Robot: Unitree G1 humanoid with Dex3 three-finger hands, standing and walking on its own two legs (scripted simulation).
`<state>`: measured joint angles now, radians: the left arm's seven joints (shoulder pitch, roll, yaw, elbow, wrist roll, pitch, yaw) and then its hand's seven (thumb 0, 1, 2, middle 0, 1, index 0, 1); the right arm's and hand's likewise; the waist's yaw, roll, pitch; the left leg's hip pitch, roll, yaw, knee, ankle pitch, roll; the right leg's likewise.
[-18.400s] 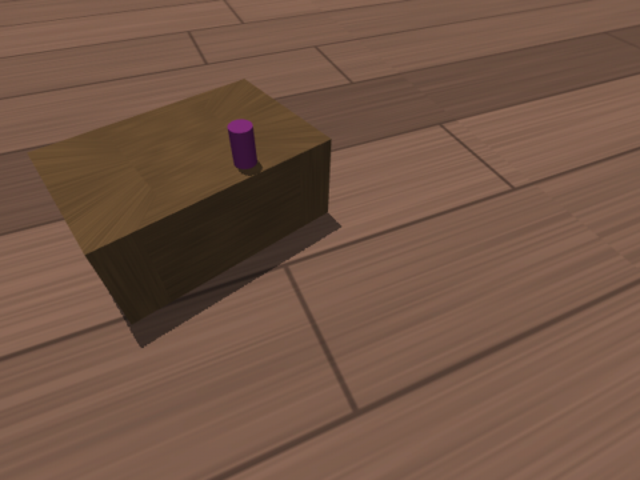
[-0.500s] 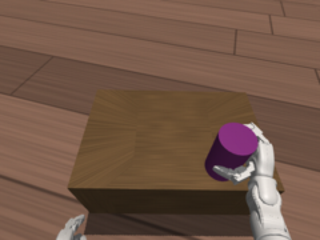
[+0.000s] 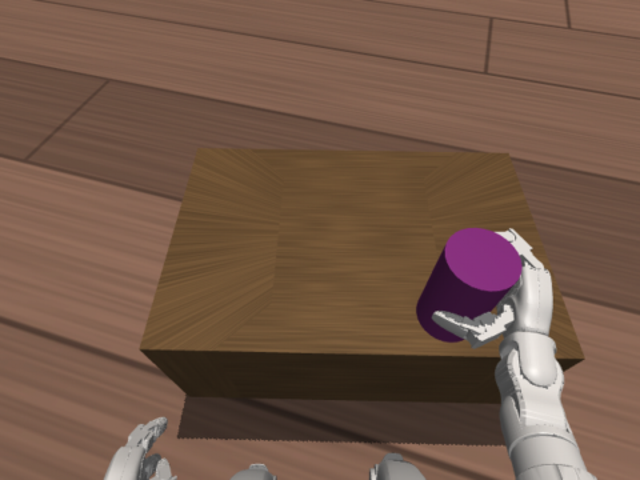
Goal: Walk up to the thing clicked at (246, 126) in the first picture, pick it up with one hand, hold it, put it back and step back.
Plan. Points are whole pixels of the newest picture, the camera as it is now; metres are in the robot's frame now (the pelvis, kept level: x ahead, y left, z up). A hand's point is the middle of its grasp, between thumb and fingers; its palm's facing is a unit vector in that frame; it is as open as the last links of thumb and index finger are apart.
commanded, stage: crouch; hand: right
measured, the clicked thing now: (462, 289) +0.35 -0.17 +0.03
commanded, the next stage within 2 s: lower in 0.88 s
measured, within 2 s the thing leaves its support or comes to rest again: rests again in 1.94 s
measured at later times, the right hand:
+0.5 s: hand (452, 280) +0.43 -0.20 -0.09, palm faces +0.19 +0.98 +0.00, open 11.6 cm
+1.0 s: hand (446, 285) +0.45 -0.21 -0.14, palm faces +0.19 +0.98 -0.01, open 11.6 cm
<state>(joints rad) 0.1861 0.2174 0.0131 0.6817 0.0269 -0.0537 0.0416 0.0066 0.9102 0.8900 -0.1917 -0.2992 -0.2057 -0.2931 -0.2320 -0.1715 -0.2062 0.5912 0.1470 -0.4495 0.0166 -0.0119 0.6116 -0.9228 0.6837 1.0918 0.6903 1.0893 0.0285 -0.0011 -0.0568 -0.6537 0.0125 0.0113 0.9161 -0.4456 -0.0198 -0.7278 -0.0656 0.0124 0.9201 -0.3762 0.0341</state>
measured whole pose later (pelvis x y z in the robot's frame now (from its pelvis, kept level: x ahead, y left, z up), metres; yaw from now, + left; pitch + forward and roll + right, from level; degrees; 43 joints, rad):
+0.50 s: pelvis -0.02 +0.00 -0.10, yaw +2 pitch +27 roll +3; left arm 0.22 0.23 0.02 0.70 0.06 0.01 -0.01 0.01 0.91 0.90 -0.19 -0.30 -0.21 -0.30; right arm -0.56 -0.31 -0.40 0.90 0.12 -0.58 0.08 -0.01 0.61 -0.93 0.68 1.09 0.69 1.09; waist 0.09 -0.01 -0.16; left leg -1.26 -0.01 0.01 1.39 -0.60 -0.02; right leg -1.34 -0.09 0.05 1.41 -0.53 0.03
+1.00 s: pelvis -0.03 +0.00 -0.15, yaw +3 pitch +31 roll +4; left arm 0.17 0.24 0.01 0.66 0.07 0.03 -0.03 0.00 0.90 0.90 -0.19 -0.30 -0.20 -0.30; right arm -0.69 -0.37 -0.44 0.95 0.09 -0.54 0.09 -0.01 0.61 -0.92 0.69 1.09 0.69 1.08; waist 0.11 -0.02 -0.18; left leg -1.49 -0.02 0.03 1.58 -0.64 -0.02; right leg -1.59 -0.09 0.08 1.60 -0.57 0.04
